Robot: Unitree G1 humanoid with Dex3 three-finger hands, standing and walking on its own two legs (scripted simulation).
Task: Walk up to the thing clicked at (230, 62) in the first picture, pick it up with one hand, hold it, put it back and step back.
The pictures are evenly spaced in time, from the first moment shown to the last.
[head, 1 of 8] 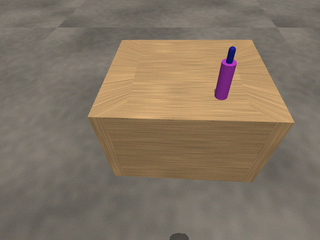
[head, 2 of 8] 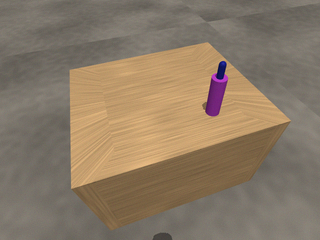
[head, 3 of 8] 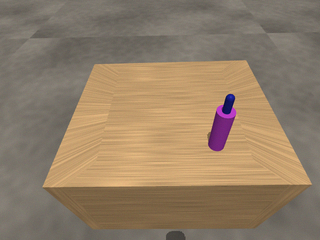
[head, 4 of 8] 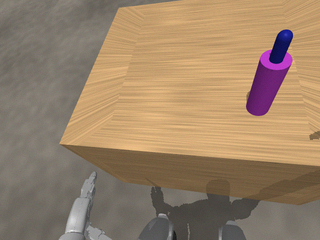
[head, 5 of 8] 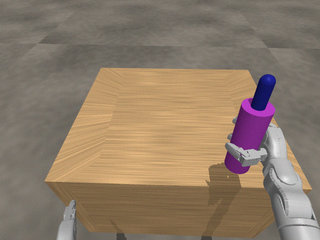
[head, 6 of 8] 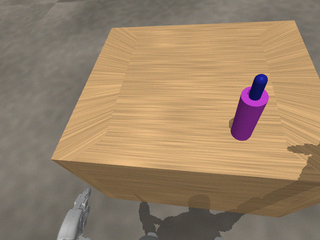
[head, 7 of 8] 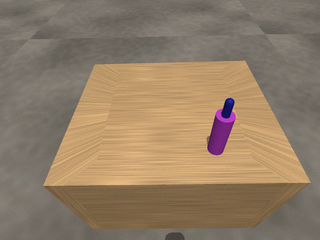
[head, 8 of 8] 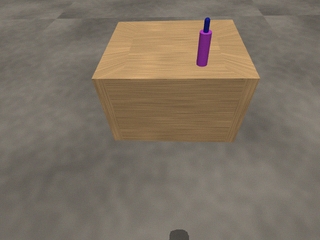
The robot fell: no
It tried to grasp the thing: yes
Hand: right
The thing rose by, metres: 0.20
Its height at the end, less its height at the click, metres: +0.00
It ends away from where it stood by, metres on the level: 0.02
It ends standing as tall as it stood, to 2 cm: yes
